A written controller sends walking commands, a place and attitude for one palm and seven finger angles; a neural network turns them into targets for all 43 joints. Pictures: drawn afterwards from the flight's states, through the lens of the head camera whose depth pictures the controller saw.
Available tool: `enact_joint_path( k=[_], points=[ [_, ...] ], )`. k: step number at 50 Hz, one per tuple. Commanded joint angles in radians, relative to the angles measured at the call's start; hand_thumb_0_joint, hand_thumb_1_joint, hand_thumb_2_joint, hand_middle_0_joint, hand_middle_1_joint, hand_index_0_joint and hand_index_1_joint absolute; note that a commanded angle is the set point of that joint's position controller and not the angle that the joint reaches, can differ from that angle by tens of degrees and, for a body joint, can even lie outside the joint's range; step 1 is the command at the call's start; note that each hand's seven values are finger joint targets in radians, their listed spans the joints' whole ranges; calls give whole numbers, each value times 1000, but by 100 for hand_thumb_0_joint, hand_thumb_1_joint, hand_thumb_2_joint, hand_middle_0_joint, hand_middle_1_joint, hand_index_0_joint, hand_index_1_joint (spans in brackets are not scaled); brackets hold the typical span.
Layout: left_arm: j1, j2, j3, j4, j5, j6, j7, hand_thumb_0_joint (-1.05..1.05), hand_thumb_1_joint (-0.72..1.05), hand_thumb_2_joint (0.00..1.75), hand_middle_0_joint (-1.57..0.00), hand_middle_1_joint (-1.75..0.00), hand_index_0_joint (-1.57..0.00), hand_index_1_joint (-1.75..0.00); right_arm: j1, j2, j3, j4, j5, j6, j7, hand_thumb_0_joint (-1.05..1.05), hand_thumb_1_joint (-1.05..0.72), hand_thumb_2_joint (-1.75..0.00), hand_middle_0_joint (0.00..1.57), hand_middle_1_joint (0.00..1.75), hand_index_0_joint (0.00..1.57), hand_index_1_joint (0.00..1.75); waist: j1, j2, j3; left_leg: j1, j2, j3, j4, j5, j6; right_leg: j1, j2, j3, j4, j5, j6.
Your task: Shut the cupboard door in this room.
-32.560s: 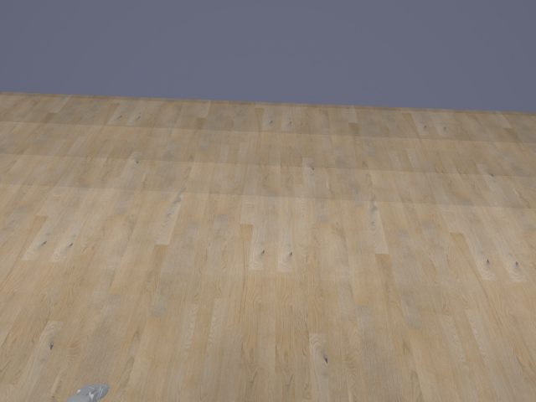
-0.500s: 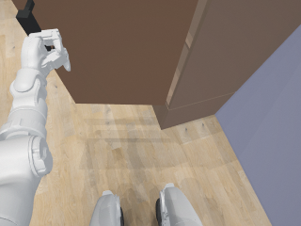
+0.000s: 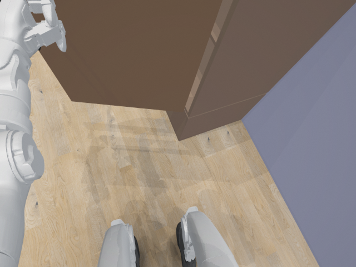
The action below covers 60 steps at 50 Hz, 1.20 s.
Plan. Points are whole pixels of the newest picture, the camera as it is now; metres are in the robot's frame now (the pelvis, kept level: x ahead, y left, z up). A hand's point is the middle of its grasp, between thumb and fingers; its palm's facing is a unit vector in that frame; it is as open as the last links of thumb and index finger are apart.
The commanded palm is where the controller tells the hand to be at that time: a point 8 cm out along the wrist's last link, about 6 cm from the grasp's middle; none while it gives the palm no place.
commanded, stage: push the door shut along its arc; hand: left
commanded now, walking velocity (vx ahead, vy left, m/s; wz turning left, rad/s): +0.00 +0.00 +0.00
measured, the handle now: (19, 6) +0.64 +0.23 +0.09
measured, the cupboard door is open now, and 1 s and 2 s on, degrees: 65 62 62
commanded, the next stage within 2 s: pull the fist back off the door in 0.20 s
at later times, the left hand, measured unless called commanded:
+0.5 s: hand (73, 14) +0.62 +0.13 +0.09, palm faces +0.15 -0.99 +0.00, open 3.0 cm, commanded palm +0.59 +0.15 +0.09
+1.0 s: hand (77, 47) +0.54 +0.12 +0.09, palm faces +0.12 -0.99 +0.00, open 3.1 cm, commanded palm +0.50 +0.16 +0.09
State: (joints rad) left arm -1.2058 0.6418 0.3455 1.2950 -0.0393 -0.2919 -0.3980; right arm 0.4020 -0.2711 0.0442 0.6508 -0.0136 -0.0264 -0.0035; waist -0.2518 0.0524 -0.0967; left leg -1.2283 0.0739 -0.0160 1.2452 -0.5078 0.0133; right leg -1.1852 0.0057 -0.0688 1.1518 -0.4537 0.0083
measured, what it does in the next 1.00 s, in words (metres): stands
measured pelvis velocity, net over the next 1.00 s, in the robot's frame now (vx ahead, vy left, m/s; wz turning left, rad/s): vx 0.03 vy -0.02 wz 0.03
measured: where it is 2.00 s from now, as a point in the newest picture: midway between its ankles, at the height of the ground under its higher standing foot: (160, 262)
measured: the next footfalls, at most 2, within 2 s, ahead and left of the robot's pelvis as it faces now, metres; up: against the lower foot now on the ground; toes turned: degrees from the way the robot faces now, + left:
none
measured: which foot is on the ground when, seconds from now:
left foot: down 0.00-1.00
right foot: down 0.00-1.00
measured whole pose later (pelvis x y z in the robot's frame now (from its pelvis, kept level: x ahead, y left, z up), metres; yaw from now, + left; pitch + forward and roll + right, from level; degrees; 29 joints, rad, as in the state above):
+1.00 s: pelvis +0.03 -0.02 +0.03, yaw +1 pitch +24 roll -2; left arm -0.89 0.31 0.33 1.12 -0.03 -0.46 0.04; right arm 0.39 -0.27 -0.03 0.64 -0.05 0.04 0.06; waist -0.17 0.03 -0.13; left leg -1.02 0.06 0.00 1.10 -0.50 -0.01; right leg -1.01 0.00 -0.05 1.06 -0.47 -0.01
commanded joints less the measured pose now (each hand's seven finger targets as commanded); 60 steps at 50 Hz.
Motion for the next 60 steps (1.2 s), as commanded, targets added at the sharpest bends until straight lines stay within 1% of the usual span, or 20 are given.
enact_joint_path(
  k=[1,5,7,8,10,15,16,18,20,22,26,29,33,40,45,48,50,53,55,60],
  points=[
    [-590,154,-17,-199,-6,-46,3,0,90,90,-130,-150,-130,-150,236,-205,-71,-7,-7,-16,-13,0,-90,-90,20,30,20,30,-69,220,-575,581,-20,-103,-109,420,14,78,46,7,-120,217,-42],
    [-626,175,-10,-134,15,-15,14,0,90,90,-130,-150,-130,-150,242,-208,-60,-14,-13,-16,-13,0,-90,-90,20,30,20,30,-94,188,-535,505,-24,-92,-88,385,22,60,47,5,-112,203,-37],
    [-618,280,61,-129,32,-16,19,0,90,90,-130,-150,-130,-150,251,-211,-53,-27,-18,-16,-16,0,-90,-90,20,30,20,30,-77,190,-570,464,-27,-83,-73,398,26,111,49,9,-95,229,-39],
    [-610,293,56,-136,41,-16,16,0,90,90,-130,-150,-130,-150,249,-211,-51,-35,-19,-14,-16,0,-90,-90,20,30,20,30,-72,207,-596,460,-28,-80,-68,415,25,124,48,11,-88,246,-39],
    [-602,309,61,-146,54,-15,8,0,90,90,-130,-150,-130,-150,251,-208,-53,-43,-20,-10,-16,0,-90,-90,20,30,20,30,-70,197,-613,442,-28,-71,-55,429,26,148,50,14,-81,276,-36],
    [-697,286,11,-118,65,22,-13,0,90,90,-130,-150,-130,-150,268,-209,-50,-31,-16,-8,-22,0,-90,-90,20,30,20,30,-115,196,-592,414,-26,-75,-41,393,33,110,54,11,-83,253,-30],
    [-655,339,241,-135,-16,43,162,0,90,90,-130,-150,-130,-150,301,-195,-35,-65,-35,-6,-13,0,-90,-90,20,30,20,30,-43,198,-613,375,-15,-89,-67,388,26,153,48,6,-88,246,-27],
    [-597,208,180,-192,3,43,316,0,90,90,-130,-150,-130,-150,308,-185,-51,-67,-54,-9,21,0,-90,-90,20,30,20,30,-42,212,-682,459,-9,-99,-85,451,10,137,44,-5,-79,264,-17],
    [-560,109,139,-293,61,1,466,0,90,90,-130,-150,-130,-150,319,-166,-67,-60,-77,-7,56,0,-90,-90,20,30,20,30,-24,245,-702,517,-7,-92,-84,507,-1,137,44,-7,-83,296,-16],
    [-558,62,72,-318,135,-36,517,0,90,90,-130,-150,-130,-150,336,-168,-81,-37,-85,7,79,0,-90,-90,20,30,20,30,-48,218,-713,556,-6,-99,-85,541,-3,146,46,-8,-85,317,-20],
    [-570,109,83,-317,134,-64,482,0,90,90,-130,-150,-130,-150,322,-172,-88,-27,-70,29,77,0,-90,-90,20,30,20,30,-40,190,-699,507,-27,-60,-129,441,9,272,45,18,-139,327,-18],
    [-509,158,138,-332,107,-101,462,0,90,90,-130,-150,-130,-150,307,-163,-84,-34,-64,30,68,0,-90,-90,20,30,20,30,-6,185,-704,499,-35,-44,-148,447,10,352,46,31,-153,370,-20],
    [-359,96,119,-291,89,-142,453,0,90,90,-130,-150,-130,-150,288,-152,-88,-40,-58,35,67,0,-90,-90,20,30,20,30,11,132,-634,486,-40,-24,-171,451,11,397,44,35,-171,410,-18],
    [-198,-103,14,-277,23,-166,418,0,90,90,-130,-150,-130,-150,248,-148,-107,-48,-42,50,65,0,-90,-90,20,30,20,30,20,49,-507,490,-52,0,-216,408,10,413,40,33,-214,406,-17],
    [-182,-180,-34,-368,5,-229,426,0,90,90,-130,-150,-130,-150,207,-139,-119,-45,-41,49,62,0,-90,-90,20,30,20,30,35,66,-528,550,-58,1,-216,430,7,411,32,34,-205,423,-18],
    [-139,-152,-10,-425,11,-261,444,0,90,90,-130,-150,-130,-150,186,-139,-124,-48,-37,53,58,0,-90,-90,20,30,20,30,66,74,-571,588,-60,-2,-220,469,2,437,28,34,-191,449,-21],
    [-113,-217,-58,-449,12,-271,450,0,90,90,-130,-150,-130,-150,160,-129,-126,-51,-34,54,58,0,-90,-90,20,30,20,30,66,73,-565,607,-60,3,-223,473,1,434,27,32,-194,453,-19],
    [-107,-213,-55,-480,10,-282,465,0,90,90,-130,-150,-130,-150,136,-129,-128,-51,-30,53,51,0,-90,-90,20,30,20,30,75,69,-563,608,-63,6,-231,448,0,450,24,37,-197,442,-18],
    [-43,-213,-42,-483,2,-284,472,0,90,90,-130,-150,-130,-150,116,-126,-126,-59,-28,51,48,0,-90,-90,20,30,20,30,92,18,-559,583,-66,12,-243,421,2,492,24,39,-202,439,-17],
    [-109,-217,-69,-390,21,-274,475,0,90,90,-130,-150,-130,-150,89,-127,-117,-44,-23,46,32,0,-90,-90,20,30,20,30,52,-36,-432,484,-71,13,-252,285,9,452,17,51,-224,342,-10]
  ],
)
